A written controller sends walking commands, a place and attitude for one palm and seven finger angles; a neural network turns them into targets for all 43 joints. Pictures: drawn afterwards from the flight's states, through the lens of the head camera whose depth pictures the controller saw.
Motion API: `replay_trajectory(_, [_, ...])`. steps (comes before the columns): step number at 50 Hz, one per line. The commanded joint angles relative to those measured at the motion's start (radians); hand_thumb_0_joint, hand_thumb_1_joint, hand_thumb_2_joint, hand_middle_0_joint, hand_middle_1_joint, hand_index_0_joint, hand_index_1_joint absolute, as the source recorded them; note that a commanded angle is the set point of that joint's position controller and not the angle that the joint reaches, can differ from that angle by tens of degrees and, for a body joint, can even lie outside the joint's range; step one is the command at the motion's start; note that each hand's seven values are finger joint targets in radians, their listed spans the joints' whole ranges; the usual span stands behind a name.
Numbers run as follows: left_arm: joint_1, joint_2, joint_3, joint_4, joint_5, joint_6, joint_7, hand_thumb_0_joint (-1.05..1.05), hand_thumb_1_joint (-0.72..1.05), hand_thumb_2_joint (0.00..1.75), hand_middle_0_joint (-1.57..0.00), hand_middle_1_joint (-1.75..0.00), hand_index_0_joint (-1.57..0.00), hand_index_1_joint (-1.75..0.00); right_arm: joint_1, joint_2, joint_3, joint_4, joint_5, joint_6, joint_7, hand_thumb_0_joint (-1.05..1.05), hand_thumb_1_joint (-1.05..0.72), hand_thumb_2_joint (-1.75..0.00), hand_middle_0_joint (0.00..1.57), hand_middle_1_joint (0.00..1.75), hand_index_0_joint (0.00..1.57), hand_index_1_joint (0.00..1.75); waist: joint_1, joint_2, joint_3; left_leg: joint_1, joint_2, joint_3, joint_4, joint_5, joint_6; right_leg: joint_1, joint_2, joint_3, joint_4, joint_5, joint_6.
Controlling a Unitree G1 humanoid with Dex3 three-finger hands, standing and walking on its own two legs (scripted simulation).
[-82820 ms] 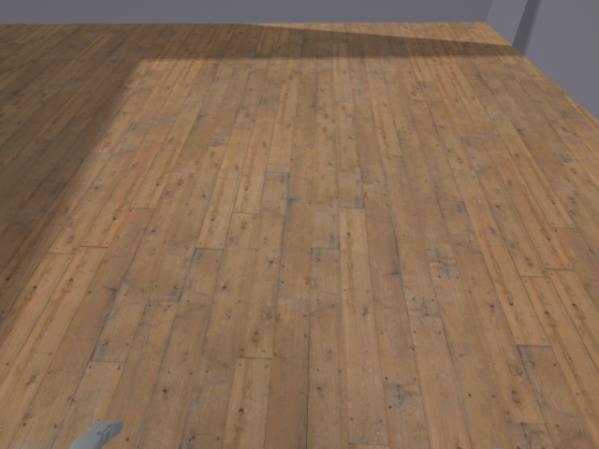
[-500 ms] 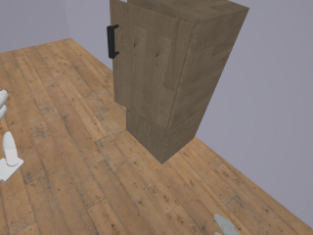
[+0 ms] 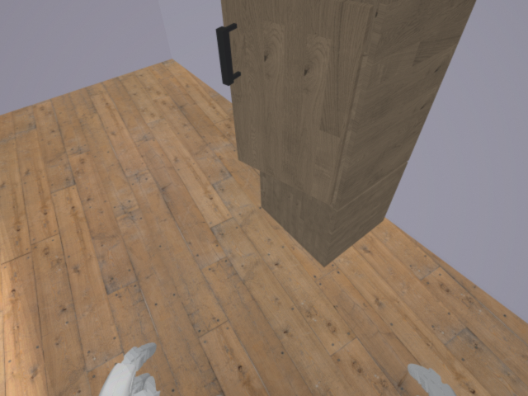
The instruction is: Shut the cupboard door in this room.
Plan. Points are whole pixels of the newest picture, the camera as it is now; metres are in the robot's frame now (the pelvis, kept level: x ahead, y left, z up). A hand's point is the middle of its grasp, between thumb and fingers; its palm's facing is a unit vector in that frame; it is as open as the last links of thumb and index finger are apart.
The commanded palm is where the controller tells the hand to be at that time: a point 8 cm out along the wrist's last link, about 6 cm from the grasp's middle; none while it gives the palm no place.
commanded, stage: let the arm hang, fingers relaxed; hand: left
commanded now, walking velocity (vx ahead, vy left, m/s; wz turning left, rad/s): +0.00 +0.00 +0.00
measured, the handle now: (230, 54) +0.93 +0.11 +0.09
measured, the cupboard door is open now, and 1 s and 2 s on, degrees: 16 16 16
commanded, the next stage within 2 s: look to check the result in 0.90 s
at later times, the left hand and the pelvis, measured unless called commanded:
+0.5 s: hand out of the picture -0.02 +0.21 -0.15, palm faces +0.01 -0.97 -0.23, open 7.3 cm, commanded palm none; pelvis +0.01 +0.02 +0.03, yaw -1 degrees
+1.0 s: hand out of the picture -0.04 +0.18 -0.15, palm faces +0.00 -0.99 -0.16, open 7.4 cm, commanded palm none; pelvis +0.01 +0.03 +0.03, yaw -2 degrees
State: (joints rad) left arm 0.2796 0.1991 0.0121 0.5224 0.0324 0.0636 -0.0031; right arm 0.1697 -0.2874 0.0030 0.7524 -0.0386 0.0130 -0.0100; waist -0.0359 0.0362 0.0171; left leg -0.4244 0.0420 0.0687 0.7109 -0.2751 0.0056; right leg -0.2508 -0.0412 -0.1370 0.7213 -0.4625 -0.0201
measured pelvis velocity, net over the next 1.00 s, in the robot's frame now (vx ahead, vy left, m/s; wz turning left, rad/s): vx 0.01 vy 0.03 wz -0.04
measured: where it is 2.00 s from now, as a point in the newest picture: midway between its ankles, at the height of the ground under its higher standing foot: outside the picture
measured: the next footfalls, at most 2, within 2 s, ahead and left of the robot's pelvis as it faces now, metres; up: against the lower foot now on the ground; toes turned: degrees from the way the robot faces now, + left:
none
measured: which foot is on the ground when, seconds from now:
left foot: down 0.00-1.00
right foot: down 0.00-1.00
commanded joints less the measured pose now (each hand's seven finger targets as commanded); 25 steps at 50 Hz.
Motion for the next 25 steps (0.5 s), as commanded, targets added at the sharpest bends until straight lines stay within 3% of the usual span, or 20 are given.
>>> replay_trajectory(1, [0.038, 0.181, 0.042, 0.077, -0.011, -0.07, 0.017, 0.0, 0.9, 0.9, -0.2, -0.3, -0.2, -0.3, 0.022, -0.059, -0.018, -0.034, 0.002, -0.018, -0.005, 0.0, -0.9, -0.9, 0.2, 0.3, 0.2, 0.3, 0.025, -0.162, -0.133, 0.147, 0.021, -0.059, -0.101, 0.312, -0.002, 0.08, -0.165, 0.169, -0.22, 0.653, -0.062])
replay_trajectory(3, [0.049, 0.156, 0.029, 0.172, -0.018, -0.071, 0.022, 0.0, 0.9, 0.9, -0.2, -0.3, -0.2, -0.3, 0.033, -0.042, -0.013, 0.025, 0.007, -0.017, -0.007, 0.0, -0.9, -0.9, 0.2, 0.3, 0.2, 0.3, 0.025, 0.01, -0.141, 0.221, 0.044, -0.067, -0.158, 0.404, 0.006, 0.073, -0.12, 0.138, -0.231, 0.545, -0.029])
replay_trajectory(6, [0.085, 0.105, 0.041, 0.258, -0.015, -0.071, 0.031, 0.0, 0.9, 0.9, -0.2, -0.3, -0.2, -0.3, 0.055, -0.015, -0.023, 0.078, 0.009, -0.017, -0.015, 0.0, -0.9, -0.9, 0.2, 0.3, 0.2, 0.3, 0.031, 0.139, -0.157, 0.258, 0.062, -0.078, -0.172, 0.438, 0.021, 0.104, -0.096, 0.116, -0.284, 0.472, -0.02])
replay_trajectory(8, [0.079, 0.105, 0.031, 0.315, -0.019, -0.068, 0.03, 0.0, 0.9, 0.9, -0.2, -0.3, -0.2, -0.3, 0.063, -0.004, -0.021, 0.115, 0.014, -0.008, -0.017, 0.0, -0.9, -0.9, 0.2, 0.3, 0.2, 0.3, 0.029, 0.112, -0.106, 0.239, 0.067, -0.083, -0.203, 0.349, 0.018, 0.098, -0.092, 0.114, -0.33, 0.396, -0.024])
replay_trajectory(9, [0.08, 0.104, 0.03, 0.34, -0.017, -0.067, 0.03, 0.0, 0.9, 0.9, -0.2, -0.3, -0.2, -0.3, 0.07, -0.008, -0.024, 0.129, 0.018, -0.005, -0.019, 0.0, -0.9, -0.9, 0.2, 0.3, 0.2, 0.3, 0.028, 0.049, -0.077, 0.242, 0.073, -0.088, -0.213, 0.33, 0.018, 0.083, -0.088, 0.109, -0.35, 0.384, -0.023])
replay_trajectory(13, [0.084, 0.082, 0.016, 0.427, -0.016, -0.062, 0.027, 0.0, 0.9, 0.9, -0.2, -0.3, -0.2, -0.3, 0.092, -0.001, -0.027, 0.192, 0.019, 0.0, -0.021, 0.0, -0.9, -0.9, 0.2, 0.3, 0.2, 0.3, 0.024, -0.033, 0.015, 0.24, 0.081, -0.089, -0.285, 0.217, 0.019, 0.042, -0.079, 0.102, -0.4, 0.26, -0.021])
replay_trajectory(18, [0.114, 0.078, 0.007, 0.511, -0.02, -0.064, 0.029, 0.0, 0.9, 0.9, -0.2, -0.3, -0.2, -0.3, 0.115, 0.001, -0.021, 0.256, 0.022, -0.006, -0.021, 0.0, -0.9, -0.9, 0.2, 0.3, 0.2, 0.3, 0.029, -0.064, 0.043, 0.258, 0.081, -0.084, -0.337, 0.191, 0.023, 0.045, -0.08, 0.105, -0.418, 0.231, -0.018])
replay_trajectory(21, [0.134, 0.074, 0.006, 0.547, -0.021, -0.068, 0.031, 0.0, 0.9, 0.9, -0.2, -0.3, -0.2, -0.3, 0.13, 0.011, -0.018, 0.29, 0.023, -0.012, -0.022, 0.0, -0.9, -0.9, 0.2, 0.3, 0.2, 0.3, 0.032, -0.058, 0.03, 0.272, 0.079, -0.076, -0.347, 0.217, 0.024, 0.065, -0.084, 0.105, -0.42, 0.253, -0.016])
replay_trajectory(25, [0.152, 0.065, 0.002, 0.585, -0.022, -0.067, 0.035, 0.0, 0.9, 0.9, -0.2, -0.3, -0.2, -0.3, 0.148, 0.025, -0.015, 0.327, 0.026, -0.013, -0.023, 0.0, -0.9, -0.9, 0.2, 0.3, 0.2, 0.3, 0.033, -0.04, 0.061, 0.269, 0.076, -0.071, -0.368, 0.19, 0.025, 0.056, -0.084, 0.106, -0.428, 0.23, -0.015])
